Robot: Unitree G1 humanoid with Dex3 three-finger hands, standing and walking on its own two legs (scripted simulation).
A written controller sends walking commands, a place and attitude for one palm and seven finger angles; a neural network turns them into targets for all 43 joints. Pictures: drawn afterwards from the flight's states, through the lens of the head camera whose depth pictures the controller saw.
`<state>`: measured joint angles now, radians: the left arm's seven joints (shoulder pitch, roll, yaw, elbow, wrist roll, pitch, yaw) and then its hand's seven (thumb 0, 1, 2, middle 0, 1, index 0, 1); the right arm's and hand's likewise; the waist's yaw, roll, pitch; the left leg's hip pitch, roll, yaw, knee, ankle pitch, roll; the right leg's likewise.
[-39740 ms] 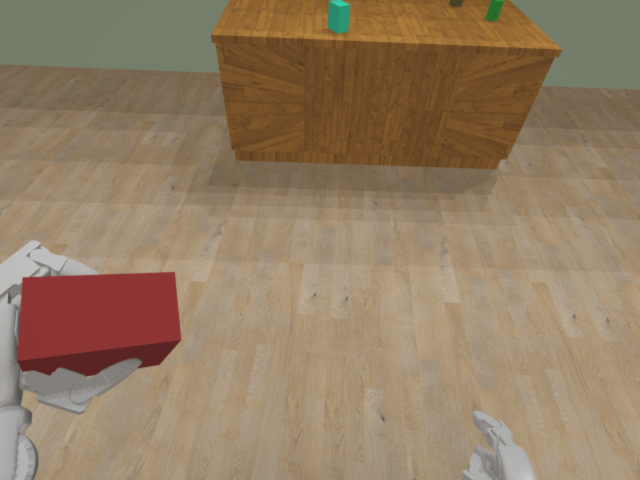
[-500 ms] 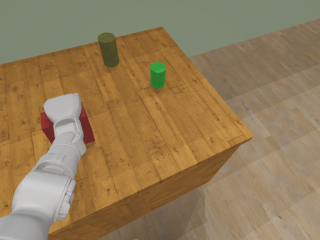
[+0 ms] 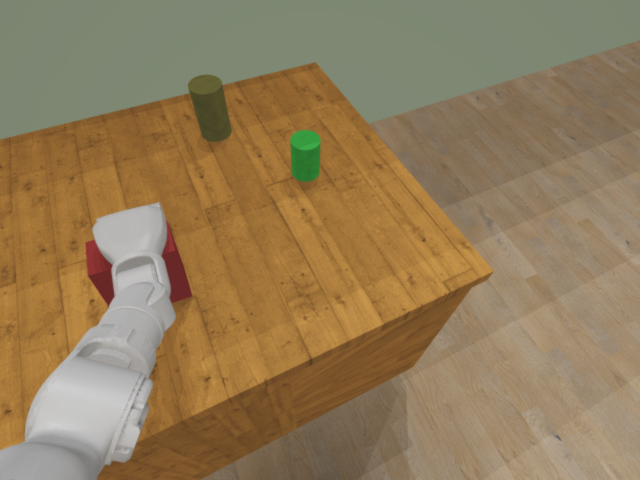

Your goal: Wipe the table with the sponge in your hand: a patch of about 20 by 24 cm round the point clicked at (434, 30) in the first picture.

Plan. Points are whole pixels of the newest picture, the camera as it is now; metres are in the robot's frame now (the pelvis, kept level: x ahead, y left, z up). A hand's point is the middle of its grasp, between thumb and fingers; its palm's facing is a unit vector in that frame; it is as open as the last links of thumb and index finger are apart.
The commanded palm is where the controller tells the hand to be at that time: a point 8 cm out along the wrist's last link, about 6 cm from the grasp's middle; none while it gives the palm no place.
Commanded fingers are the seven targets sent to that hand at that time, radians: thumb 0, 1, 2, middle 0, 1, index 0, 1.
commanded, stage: wipe back along the middle lane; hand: left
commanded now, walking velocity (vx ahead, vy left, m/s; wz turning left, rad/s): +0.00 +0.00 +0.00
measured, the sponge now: (146, 278) +0.41 +0.27 -0.05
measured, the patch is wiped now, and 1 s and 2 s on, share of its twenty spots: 0.30 0.40 0.65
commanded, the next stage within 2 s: slide across to the third lane in 1.26 s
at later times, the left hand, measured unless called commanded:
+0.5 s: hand (149, 281) +0.38 +0.24 -0.01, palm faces -0.07 -0.02 -1.00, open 10.3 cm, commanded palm +0.34 +0.21 +0.02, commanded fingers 0.00 0.10 1.30 -1.20 -1.60 -1.20 -1.60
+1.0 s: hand (162, 310) +0.34 +0.21 -0.01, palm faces -0.07 -0.04 -1.00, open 10.3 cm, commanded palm +0.29 +0.19 +0.02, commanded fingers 0.00 0.10 1.30 -1.20 -1.60 -1.20 -1.60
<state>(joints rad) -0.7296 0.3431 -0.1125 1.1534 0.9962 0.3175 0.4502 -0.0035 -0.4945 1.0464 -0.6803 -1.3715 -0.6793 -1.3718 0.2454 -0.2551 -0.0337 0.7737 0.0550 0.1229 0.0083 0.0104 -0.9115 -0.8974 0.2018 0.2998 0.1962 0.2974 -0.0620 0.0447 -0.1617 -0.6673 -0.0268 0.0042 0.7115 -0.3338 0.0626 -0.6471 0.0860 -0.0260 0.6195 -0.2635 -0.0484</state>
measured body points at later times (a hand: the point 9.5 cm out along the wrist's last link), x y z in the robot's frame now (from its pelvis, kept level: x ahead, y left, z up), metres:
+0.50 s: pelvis +0.01 +0.01 +0.01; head +0.04 +0.01 +0.46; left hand +0.38 +0.24 +0.04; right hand +0.15 -0.24 -0.11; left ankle +0.00 +0.08 -0.72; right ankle +0.01 -0.09 -0.72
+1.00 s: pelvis +0.01 +0.00 +0.01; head +0.02 +0.00 +0.46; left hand +0.33 +0.21 +0.04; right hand +0.19 -0.22 -0.10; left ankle +0.00 +0.08 -0.72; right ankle +0.01 -0.09 -0.72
